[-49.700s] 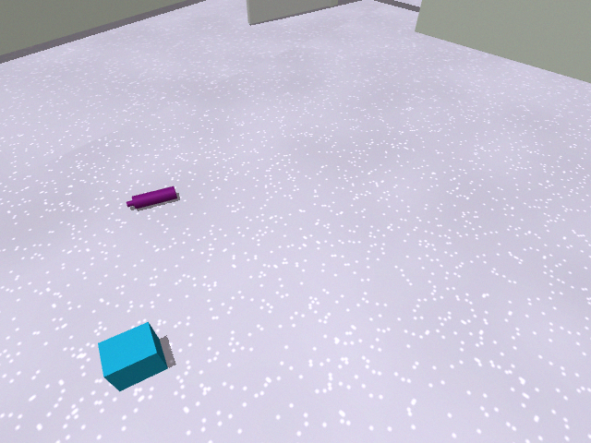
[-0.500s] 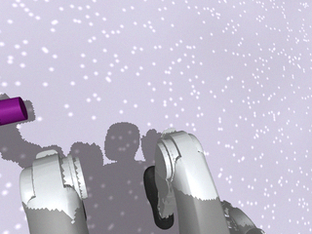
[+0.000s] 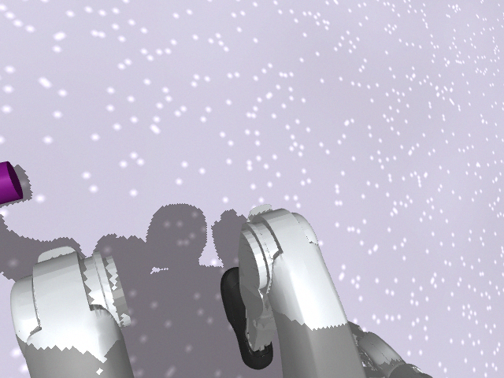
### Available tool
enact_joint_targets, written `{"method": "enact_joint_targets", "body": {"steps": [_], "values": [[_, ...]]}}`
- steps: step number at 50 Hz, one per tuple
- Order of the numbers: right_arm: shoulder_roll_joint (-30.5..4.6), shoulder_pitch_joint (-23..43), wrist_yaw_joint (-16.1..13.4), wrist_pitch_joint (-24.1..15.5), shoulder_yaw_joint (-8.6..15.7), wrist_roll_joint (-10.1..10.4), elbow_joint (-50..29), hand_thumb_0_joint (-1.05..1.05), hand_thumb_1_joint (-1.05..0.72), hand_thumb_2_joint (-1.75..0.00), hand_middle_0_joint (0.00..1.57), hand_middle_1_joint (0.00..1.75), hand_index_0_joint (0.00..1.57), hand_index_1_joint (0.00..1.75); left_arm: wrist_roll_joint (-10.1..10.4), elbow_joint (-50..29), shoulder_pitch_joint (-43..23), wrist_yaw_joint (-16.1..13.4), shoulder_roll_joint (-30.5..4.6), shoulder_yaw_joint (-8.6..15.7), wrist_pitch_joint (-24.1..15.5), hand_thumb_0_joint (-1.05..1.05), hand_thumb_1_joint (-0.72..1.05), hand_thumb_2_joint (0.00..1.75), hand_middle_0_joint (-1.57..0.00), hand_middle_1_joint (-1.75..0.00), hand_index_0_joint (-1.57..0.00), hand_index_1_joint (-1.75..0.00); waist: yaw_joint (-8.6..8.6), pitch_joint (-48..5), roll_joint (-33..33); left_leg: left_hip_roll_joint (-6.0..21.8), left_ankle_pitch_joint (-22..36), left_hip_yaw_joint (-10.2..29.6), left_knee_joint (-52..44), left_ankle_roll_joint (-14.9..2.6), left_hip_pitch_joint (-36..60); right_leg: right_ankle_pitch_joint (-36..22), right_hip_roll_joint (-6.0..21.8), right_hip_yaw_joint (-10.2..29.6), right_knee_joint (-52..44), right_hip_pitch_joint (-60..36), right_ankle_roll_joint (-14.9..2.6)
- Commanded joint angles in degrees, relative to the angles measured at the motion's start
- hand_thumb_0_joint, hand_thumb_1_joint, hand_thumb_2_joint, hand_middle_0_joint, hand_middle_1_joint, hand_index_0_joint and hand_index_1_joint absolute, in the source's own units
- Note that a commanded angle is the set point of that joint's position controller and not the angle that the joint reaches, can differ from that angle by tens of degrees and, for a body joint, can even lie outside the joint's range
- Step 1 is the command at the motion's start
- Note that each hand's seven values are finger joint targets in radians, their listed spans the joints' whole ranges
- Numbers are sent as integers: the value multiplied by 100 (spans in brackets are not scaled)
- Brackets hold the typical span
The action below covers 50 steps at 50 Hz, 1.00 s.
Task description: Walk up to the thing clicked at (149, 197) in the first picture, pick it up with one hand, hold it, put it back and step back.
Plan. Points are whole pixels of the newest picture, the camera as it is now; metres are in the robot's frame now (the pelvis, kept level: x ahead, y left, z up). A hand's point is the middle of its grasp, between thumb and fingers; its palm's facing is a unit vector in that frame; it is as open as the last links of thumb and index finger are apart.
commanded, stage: open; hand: left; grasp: from above
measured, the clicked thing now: out of the picture +0.40 +0.38 -0.26
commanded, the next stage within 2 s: withdraw in 1.10 s
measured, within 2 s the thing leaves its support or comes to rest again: rests again in 0.16 s
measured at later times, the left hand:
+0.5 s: hand out of the picture +0.40 +0.36 -0.22, palm faces -0.41 -0.18 -0.89, open 12.3 cm
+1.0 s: hand out of the picture +0.40 +0.36 -0.22, palm faces -0.42 -0.17 -0.89, open 14.1 cm
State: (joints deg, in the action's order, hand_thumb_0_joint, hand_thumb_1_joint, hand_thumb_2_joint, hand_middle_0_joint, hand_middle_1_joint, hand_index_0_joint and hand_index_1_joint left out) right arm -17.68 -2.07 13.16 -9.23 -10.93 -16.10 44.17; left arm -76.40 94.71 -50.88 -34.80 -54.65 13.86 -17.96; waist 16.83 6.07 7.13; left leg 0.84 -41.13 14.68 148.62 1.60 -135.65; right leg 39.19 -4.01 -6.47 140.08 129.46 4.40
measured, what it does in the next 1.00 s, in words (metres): stands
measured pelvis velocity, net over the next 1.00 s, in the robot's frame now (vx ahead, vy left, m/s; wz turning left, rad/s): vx -0.01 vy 0.00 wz -0.02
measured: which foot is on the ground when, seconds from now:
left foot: down 0.00-1.00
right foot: down 0.00-1.00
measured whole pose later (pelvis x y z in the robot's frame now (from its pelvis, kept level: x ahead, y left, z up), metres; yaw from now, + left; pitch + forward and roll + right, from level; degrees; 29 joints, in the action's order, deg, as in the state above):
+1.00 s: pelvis -0.01 +0.00 +0.01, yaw -1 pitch +26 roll -14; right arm -18.9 -2.1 14.5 -12.2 -14.0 -16.9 41.5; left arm -76.2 97.9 -53.3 -35.7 -58.1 11.2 -18.0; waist 18.0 6.8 7.8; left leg 0.7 -40.1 15.7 147.9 1.1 -135.0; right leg 38.0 -4.1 -7.6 138.2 127.8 4.3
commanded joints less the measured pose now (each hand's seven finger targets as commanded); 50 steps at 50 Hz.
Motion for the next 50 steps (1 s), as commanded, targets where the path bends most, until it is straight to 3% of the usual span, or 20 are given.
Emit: {"method": "enact_joint_targets", "body": {"steps": [1, 3, 4, 5, 7, 8, 10, 12, 16, 18, 21, 23, 26, 28, 31, 36, 42, 43, 45, 50], "values": [[-1838, -940, -62, -57, 464, 7, -33, 0, -89, -89, 20, 30, 20, 30, 89, -606, -1535, -307, -1772, -13, 1, 0, 62, 75, -97, -63, -98, -62, 132, -3642, -2787, 92, 1155, -822, -1485, -199, 2899, -1368, -132, -828, -1096, -1693, -515], [-1840, -921, -39, -99, 409, -6, -26, 0, -89, -89, 20, 30, 20, 30, 107, -418, -1469, -316, -1699, -103, -8, 0, 63, 74, -98, -62, -98, -61, 141, -3511, -2821, 94, 1107, -789, -1531, -199, 2853, -1324, -151, -847, -1137, -1691, -503], [-1912, -914, -45, -114, 436, -24, -118, 0, -88, -89, 20, 30, 20, 30, 72, -647, -1531, -348, -1990, 108, -43, 0, 55, 73, -90, -64, -90, -63, 128, -3672, -2752, 110, 1219, -777, -1501, -197, 2962, -1431, -158, -858, -1115, -1809, -494], [-1904, -910, -35, -116, 401, 11, -132, 0, -88, -89, 20, 30, 20, 30, 40, -548, -1509, -349, -1943, 20, -24, 0, 47, 72, -82, -65, -82, -64, 109, -3609, -2839, 88, 1221, -788, -1548, -187, 2957, -1415, -140, -848, -1093, -1780, -509], [-1895, -841, -33, -124, 394, -21, -126, 0, -88, -89, 20, 30, 20, 30, 54, -534, -1442, -398, -2005, 136, -31, 0, 31, 70, -66, -65, -66, -63, 58, -3670, -2785, 110, 1213, -767, -1558, -179, 2914, -1411, -160, -868, -1111, -1816, -521], [-1848, -865, -29, -125, 382, -6, -38, 0, -88, -89, 20, 30, 20, 30, 91, -486, -1390, -397, -1745, -25, -38, 0, 23, 67, -58, -65, -59, -63, 68, -3603, -2858, 101, 1190, -754, -1624, -162, 2950, -1355, -157, -884, -1115, -1757, -524], [-1865, -840, 4, -177, 360, -52, -48, 0, -88, -89, 20, 30, 20, 30, 70, -394, -1585, -401, -1660, -220, -49, 0, 7, 66, -48, -69, -50, -66, 206, -3430, -2805, 107, 957, -741, -1559, -183, 2819, -1212, -162, -900, -1124, -1600, -510], [-1916, -864, 17, -232, 354, -23, -128, 0, -88, -89, 20, 30, 20, 30, 53, -486, -1724, -396, -1793, -242, -37, 0, -8, 66, -42, -69, -44, -67, 242, -3404, -2767, 108, 923, -756, -1486, -214, 2760, -1224, -163, -849, -1178, -1663, -504], [-1899, -938, 46, -294, 320, 2, -53, 0, -88, -89, 20, 30, 20, 30, 142, -223, -1348, -421, -1662, -213, 41, 0, -21, 76, -33, -76, -34, -75, 102, -3483, -2834, 102, 1151, -732, -1623, -181, 2914, -1362, -168, -872, -1204, -1782, -503], [-1942, -913, 78, -317, 340, -25, -168, 0, -88, -89, 20, 30, 20, 30, 135, -289, -1497, -376, -1784, -187, 57, 0, -27, 81, -29, -79, -30, -78, 182, -3456, -2748, 113, 1094, -699, -1622, -186, 2835, -1341, -158, -915, -1179, -1736, -503], [-1937, -934, 90, -336, 334, -15, -198, 0, -88, -89, 20, 30, 20, 30, 233, -232, -1433, -261, -1613, -281, 112, 0, -36, 86, -23, -84, -22, -84, 211, -3419, -2727, 103, 1104, -705, -1612, -196, 2781, -1365, -162, -900, -1220, -1794, -501], [-1953, -946, 63, -329, 351, 17, -208, 0, -88, -89, 20, 30, 20, 30, 263, -300, -1253, -224, -1761, -131, 117, 0, -42, 91, -18, -87, -18, -88, 104, -3547, -2694, 117, 1217, -702, -1617, -196, 2816, -1444, -179, -869, -1277, -1937, -503], [-1926, -875, 52, -277, 333, 42, -255, 0, -88, -89, 20, 30, 20, 30, 298, -354, -1257, -160, -1732, -180, 82, 0, -50, 97, -11, -93, -11, -94, 102, -3566, -2748, 117, 1232, -666, -1660, -173, 2840, -1461, -157, -893, -1220, -1874, -516], [-1879, -865, 53, -253, 310, 59, -229, 0, -88, -89, 20, 30, 20, 30, 307, -417, -1449, -118, -1552, -362, 28, 0, -53, 100, -8, -97, -8, -97, 170, -3393, -2830, 119, 1004, -645, -1735, -167, 2817, -1272, -160, -884, -1257, -1740, -532], [-1995, -904, 27, -223, 325, 64, -257, 0, -88, -89, 20, 30, 20, 30, 195, -616, -1490, -199, -1960, -97, -73, 0, -55, 102, -7, -97, -6, -98, 154, -3506, -2907, 125, 1199, -613, -1713, -152, 2948, -1412, -145, -912, -1175, -1786, -525], [-1935, -864, 66, -228, 289, -25, -250, 0, -88, -89, 20, 30, 20, 30, 113, -389, -1624, -277, -1701, -253, -102, 0, -54, 102, -6, -99, -6, -100, 334, -3312, -2845, 125, 1070, -646, -1655, -163, 2932, -1355, -151, -947, -1216, -1695, -506], [-1975, -804, 50, -263, 292, -17, -252, 0, -88, -89, 20, 30, 20, 30, 135, -316, -1391, -328, -1696, -257, -41, 0, -53, 101, -6, -99, -5, -100, 205, -3410, -2874, 129, 1104, -592, -1780, -146, 3029, -1314, -163, -980, -1222, -1638, -509], [-1979, -850, 64, -293, 272, -30, -262, 0, -88, -89, 20, 30, 20, 30, 81, -240, -1579, -294, -1676, -384, -17, 0, -52, 101, -6, -100, -6, -100, 320, -3313, -2901, 127, 1031, -612, -1698, -155, 2991, -1305, -148, -963, -1188, -1590, -507], [-2006, -850, 52, -278, 298, -18, -258, 0, -88, -89, 20, 30, 20, 30, 129, -344, -1419, -318, -1794, -200, 2, 0, -53, 101, -6, -100, -6, -100, 180, -3480, -2910, 129, 1166, -619, -1748, -151, 3027, -1377, -175, -938, -1255, -1759, -518], [-1968, -907, 67, -309, 273, -62, -283, 0, -88, -89, 20, 30, 20, 30, 128, -310, -1501, -253, -1820, -206, 39, 0, -52, 100, -6, -100, -6, -100, 276, -3356, -2804, 132, 1031, -677, -1650, -190, 2842, -1292, -173, -885, -1284, -1790, -514]]}}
